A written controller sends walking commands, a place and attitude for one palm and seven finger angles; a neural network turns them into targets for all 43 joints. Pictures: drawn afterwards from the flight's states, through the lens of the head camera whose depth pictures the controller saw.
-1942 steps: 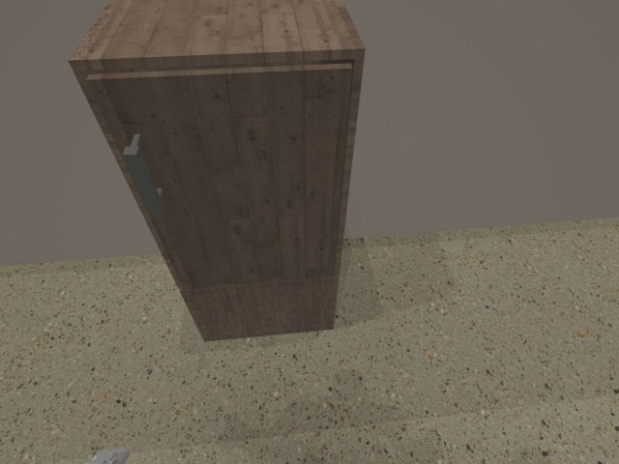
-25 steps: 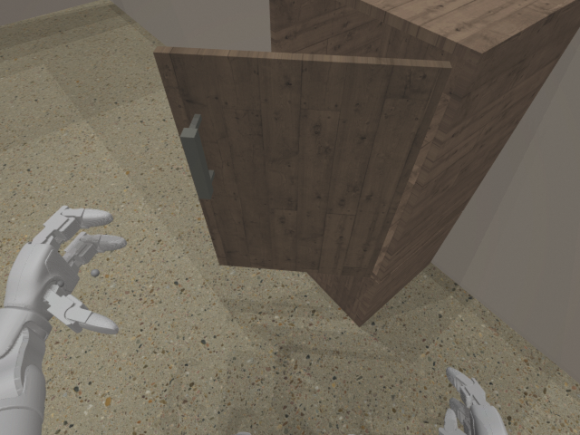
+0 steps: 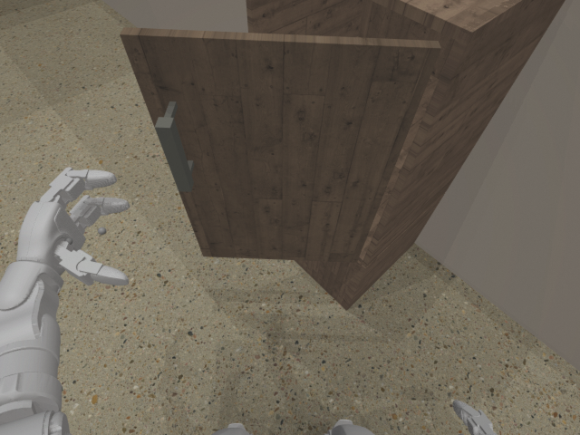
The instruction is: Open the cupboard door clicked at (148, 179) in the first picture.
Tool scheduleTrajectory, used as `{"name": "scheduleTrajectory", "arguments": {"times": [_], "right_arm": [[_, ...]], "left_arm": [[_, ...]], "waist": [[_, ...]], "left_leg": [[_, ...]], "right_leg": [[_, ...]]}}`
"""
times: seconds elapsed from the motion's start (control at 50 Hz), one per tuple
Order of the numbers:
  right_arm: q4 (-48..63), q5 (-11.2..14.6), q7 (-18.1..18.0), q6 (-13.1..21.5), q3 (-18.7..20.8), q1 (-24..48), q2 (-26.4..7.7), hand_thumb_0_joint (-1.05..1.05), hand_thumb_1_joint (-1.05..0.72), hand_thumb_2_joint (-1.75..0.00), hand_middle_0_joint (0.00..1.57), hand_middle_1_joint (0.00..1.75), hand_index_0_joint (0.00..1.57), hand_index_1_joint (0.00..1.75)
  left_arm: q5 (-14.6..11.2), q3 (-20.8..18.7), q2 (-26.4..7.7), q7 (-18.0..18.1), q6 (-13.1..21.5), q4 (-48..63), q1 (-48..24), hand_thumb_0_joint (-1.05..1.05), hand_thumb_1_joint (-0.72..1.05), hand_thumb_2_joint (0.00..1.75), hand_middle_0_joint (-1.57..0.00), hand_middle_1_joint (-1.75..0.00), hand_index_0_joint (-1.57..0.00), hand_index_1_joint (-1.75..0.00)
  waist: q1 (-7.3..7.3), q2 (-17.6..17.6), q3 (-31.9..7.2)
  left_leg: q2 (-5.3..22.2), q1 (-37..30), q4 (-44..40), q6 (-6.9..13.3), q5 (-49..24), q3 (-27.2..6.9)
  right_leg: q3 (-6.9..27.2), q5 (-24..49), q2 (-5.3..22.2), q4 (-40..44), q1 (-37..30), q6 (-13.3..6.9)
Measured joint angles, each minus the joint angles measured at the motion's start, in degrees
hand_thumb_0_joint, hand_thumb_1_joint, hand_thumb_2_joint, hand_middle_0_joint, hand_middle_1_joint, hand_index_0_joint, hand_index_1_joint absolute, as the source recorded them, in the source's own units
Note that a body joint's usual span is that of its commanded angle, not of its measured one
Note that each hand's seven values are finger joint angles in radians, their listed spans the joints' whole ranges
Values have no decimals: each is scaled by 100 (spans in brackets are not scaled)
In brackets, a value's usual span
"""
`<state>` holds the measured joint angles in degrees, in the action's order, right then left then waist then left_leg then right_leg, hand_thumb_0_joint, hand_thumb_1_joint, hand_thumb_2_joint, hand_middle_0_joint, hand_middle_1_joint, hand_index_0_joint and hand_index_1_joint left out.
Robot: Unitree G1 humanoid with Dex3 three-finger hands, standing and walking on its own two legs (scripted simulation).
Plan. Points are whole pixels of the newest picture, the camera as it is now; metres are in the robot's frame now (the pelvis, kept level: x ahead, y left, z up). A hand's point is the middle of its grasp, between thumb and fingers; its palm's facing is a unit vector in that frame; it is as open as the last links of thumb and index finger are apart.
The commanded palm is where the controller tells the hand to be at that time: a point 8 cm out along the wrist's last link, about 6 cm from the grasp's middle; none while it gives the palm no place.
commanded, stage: move the hooked fingers beside the handle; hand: left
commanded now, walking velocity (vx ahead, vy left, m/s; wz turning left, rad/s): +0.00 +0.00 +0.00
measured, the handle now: (179, 148) +0.53 +0.19 +0.06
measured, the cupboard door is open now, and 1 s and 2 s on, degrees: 45 45 45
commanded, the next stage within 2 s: slide the fingers in behind the handle in 1.80 s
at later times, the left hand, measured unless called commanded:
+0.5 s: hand (117, 197) +0.42 +0.25 +0.07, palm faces +0.00 -1.00 -0.02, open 14.0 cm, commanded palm +0.40 +0.30 +0.07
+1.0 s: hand (139, 162) +0.48 +0.24 +0.07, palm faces -0.02 -1.00 -0.02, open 14.0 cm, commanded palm +0.46 +0.29 +0.06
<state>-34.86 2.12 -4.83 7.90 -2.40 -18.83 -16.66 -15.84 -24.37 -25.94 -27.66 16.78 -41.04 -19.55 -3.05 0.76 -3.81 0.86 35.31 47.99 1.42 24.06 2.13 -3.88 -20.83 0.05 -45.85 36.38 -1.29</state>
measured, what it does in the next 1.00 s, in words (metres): stands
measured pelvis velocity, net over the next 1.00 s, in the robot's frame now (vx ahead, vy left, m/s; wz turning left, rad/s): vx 0.00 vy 0.00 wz -0.02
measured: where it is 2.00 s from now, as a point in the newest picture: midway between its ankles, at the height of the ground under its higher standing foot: outside the picture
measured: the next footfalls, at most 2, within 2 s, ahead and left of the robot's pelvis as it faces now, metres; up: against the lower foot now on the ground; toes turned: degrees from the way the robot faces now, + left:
none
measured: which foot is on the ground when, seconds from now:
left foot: down 0.00-1.00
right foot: down 0.00-1.00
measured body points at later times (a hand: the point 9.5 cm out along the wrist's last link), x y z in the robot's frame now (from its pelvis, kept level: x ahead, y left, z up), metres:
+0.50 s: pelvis +0.00 +0.00 -0.01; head +0.09 +0.01 +0.43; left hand +0.41 +0.31 +0.07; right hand +0.07 -0.27 -0.11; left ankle -0.01 +0.10 -0.70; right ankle +0.02 -0.11 -0.70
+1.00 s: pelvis +0.00 +0.00 -0.02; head +0.12 +0.01 +0.41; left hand +0.48 +0.29 +0.07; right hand +0.00 -0.28 -0.12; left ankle -0.01 +0.10 -0.70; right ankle +0.02 -0.11 -0.70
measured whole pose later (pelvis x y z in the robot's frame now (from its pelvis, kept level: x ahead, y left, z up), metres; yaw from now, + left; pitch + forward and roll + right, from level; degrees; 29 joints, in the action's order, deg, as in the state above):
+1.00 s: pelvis +0.00 +0.00 -0.02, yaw -1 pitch +19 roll -2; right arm -35.3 1.0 -3.1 -2.2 -3.2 -22.3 -17.0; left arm -7.2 -27.7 -37.9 -25.8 19.7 -69.2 -49.0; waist -9.4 0.4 -4.3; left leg 2.5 47.7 54.7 1.3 26.0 1.9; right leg -4.0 -21.5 -1.4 -50.8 48.3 -1.7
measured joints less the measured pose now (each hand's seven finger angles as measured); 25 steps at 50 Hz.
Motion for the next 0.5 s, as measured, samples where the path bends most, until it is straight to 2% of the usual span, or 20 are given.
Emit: {"name": "scheduleTrajectory", "arguments": {"times": [0.38,0.5], "right_arm": [[-23,-31,82,-395,28,-68,2,1,-90,-90,20,30,21,30],[-22,-44,88,-527,-3,-53,-5,1,-91,-90,20,30,21,30]], "left_arm": [[243,-70,-235,39,249,-1022,-965,-2,-50,30,-30,-120,-30,-120],[394,-153,-462,63,292,-1620,-1472,-1,-50,30,-30,-120,-30,-120]], "waist": [[-136,-6,-92],[-213,-40,-50]], "left_leg": [[44,288,137,-7,59,1],[58,478,258,-12,77,-17]], "right_leg": [[5,-27,-41,-95,280,-11],[-13,-40,-50,-200,460,-24]]}}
